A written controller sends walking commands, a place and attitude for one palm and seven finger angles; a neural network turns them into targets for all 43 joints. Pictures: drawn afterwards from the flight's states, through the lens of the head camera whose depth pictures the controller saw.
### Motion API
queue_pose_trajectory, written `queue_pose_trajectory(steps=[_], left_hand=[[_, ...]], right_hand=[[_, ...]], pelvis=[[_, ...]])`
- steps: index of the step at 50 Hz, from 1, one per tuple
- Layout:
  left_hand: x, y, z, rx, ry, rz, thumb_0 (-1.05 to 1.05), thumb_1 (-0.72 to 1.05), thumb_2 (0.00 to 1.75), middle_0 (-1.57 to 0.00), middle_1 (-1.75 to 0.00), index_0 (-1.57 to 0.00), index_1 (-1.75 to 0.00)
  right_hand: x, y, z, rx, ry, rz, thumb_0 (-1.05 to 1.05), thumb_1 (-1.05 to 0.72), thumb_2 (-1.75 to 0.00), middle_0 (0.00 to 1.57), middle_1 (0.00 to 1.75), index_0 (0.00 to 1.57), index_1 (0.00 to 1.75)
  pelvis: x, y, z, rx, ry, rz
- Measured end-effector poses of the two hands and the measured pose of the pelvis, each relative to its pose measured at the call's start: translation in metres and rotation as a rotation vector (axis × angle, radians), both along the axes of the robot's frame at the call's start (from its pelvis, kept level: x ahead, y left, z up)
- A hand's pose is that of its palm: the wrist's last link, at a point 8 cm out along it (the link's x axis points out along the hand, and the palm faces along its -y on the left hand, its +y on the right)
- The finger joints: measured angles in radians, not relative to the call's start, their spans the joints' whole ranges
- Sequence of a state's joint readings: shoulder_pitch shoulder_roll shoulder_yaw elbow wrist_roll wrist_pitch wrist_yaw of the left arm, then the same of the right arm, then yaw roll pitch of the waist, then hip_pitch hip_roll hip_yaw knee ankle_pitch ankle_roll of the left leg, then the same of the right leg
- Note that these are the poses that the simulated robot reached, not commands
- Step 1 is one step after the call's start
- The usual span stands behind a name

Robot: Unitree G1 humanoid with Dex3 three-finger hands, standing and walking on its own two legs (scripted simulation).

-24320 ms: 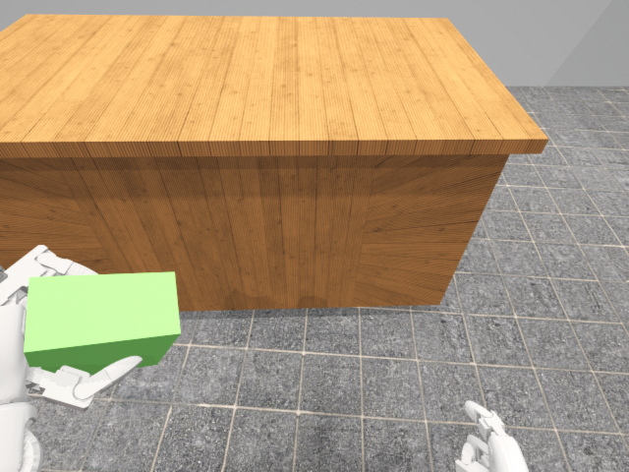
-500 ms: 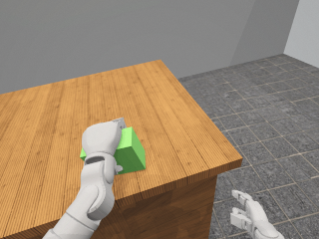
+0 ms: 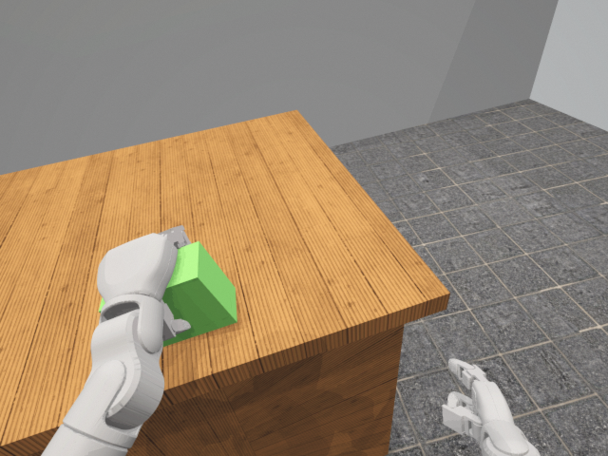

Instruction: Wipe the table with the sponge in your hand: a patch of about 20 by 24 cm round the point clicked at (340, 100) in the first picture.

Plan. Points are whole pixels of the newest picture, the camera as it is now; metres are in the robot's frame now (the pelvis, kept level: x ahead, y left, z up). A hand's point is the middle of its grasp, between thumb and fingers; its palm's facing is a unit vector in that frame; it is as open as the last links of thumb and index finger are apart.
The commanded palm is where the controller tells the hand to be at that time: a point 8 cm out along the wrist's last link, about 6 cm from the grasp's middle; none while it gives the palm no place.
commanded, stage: slide back across to the middle lane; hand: left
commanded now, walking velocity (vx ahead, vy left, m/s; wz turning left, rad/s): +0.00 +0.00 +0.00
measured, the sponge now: (181, 305) +0.28 +0.21 +0.10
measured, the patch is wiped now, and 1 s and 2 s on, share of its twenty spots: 1.00 1.00 1.00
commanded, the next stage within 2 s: wipe forward along the middle lane in 0.10 s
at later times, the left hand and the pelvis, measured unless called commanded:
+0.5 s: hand (134, 291) +0.28 +0.27 +0.12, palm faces +0.03 -0.04 -1.00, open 10.1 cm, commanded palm +0.26 +0.26 +0.17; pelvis -0.01 +0.00 +0.00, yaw +2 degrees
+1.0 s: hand (139, 262) +0.33 +0.29 +0.12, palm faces -0.03 -0.01 -1.00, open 10.1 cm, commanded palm +0.31 +0.29 +0.15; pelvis -0.01 +0.01 +0.00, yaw +3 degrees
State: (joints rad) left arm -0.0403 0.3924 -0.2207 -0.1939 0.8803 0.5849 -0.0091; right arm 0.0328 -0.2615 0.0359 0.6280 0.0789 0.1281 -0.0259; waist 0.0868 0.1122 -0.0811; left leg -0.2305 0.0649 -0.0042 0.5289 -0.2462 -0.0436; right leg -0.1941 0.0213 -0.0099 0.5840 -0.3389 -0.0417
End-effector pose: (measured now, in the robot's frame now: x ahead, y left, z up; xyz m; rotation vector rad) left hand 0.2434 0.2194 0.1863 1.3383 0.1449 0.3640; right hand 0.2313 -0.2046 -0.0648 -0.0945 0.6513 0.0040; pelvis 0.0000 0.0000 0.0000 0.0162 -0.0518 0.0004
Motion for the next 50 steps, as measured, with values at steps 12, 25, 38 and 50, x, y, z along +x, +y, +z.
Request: queue_pose_trajectory(steps=[12,25,38,50], left_hand=[[-0.007,0.035,-0.007,0.101,0.132,0.087,-0.02,-0.49,1.03,-0.69,-1.34,-0.72,-1.34],[0.011,0.044,-0.009,0.139,0.154,0.055,-0.02,-0.5,1.03,-0.71,-1.33,-0.73,-1.33],[0.036,0.055,-0.01,0.148,0.177,0.068,-0.02,-0.5,1.03,-0.71,-1.33,-0.74,-1.33],[0.068,0.064,-0.009,0.168,0.212,0.064,-0.01,-0.51,1.03,-0.72,-1.33,-0.75,-1.33]], right_hand=[[-0.005,-0.002,-0.007,-0.033,-0.018,0.015,0.01,-0.91,-0.9,0.2,0.3,0.2,0.29],[-0.013,0.009,-0.015,-0.03,0.002,0.025,0.01,-0.91,-0.9,0.2,0.3,0.2,0.29],[-0.027,-0.003,-0.02,-0.066,0.058,-0.012,0.01,-0.91,-0.9,0.2,0.3,0.2,0.29],[-0.054,-0.014,-0.03,-0.093,0.145,-0.061,0.01,-0.91,-0.9,0.2,0.3,0.2,0.29]], pelvis=[[-0.008,-0.002,0.0,-0.003,0.0,0.026],[-0.01,0.0,0.003,-0.007,0.005,0.041],[-0.01,0.005,0.004,-0.011,0.021,0.047],[-0.012,0.009,0.003,-0.016,0.053,0.047]])
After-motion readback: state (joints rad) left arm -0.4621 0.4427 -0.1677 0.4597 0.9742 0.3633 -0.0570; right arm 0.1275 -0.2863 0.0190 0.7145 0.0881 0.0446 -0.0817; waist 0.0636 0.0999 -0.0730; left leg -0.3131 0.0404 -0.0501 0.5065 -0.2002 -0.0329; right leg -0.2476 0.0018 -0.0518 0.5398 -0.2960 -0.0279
